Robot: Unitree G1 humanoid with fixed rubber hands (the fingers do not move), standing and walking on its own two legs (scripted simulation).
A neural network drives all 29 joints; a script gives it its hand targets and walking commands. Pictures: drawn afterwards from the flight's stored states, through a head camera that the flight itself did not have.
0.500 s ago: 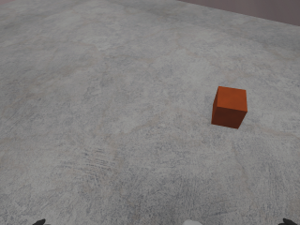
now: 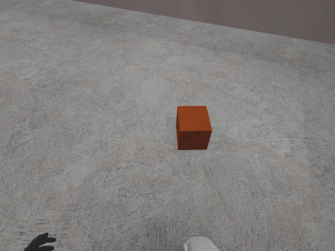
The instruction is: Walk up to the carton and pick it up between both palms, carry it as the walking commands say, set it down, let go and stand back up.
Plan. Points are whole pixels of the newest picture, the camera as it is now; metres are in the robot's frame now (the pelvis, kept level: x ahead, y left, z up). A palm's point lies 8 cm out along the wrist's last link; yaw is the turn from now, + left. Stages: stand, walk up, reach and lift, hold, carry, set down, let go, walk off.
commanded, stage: walk up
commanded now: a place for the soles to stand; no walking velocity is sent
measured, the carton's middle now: (192, 127) +1.00 -0.25 -0.63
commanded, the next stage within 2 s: none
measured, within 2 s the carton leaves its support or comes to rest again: neither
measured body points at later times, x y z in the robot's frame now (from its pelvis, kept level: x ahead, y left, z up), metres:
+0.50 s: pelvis +0.17 -0.04 -0.01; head +0.15 -0.04 +0.44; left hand +0.29 +0.27 -0.09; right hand +0.26 -0.37 -0.07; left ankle +0.26 +0.07 -0.70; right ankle +0.16 -0.14 -0.67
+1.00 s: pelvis +0.31 -0.12 -0.02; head +0.28 -0.11 +0.43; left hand +0.44 +0.21 -0.09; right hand +0.37 -0.46 -0.07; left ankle +0.37 -0.01 -0.70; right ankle +0.31 -0.25 -0.67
